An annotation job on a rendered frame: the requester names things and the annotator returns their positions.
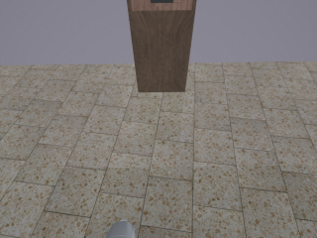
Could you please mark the cabinet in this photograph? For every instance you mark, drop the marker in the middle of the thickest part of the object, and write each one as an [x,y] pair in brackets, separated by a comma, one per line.
[161,41]

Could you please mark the robot left thigh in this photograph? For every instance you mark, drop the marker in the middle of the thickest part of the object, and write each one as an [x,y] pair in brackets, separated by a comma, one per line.
[121,229]

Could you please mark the drawer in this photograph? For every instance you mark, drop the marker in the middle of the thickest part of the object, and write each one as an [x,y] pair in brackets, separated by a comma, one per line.
[146,5]

